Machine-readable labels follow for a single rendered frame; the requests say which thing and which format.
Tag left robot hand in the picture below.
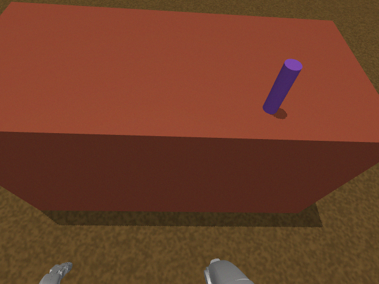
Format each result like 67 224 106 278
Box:
39 262 72 284

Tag can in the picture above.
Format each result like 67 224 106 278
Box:
263 59 303 114

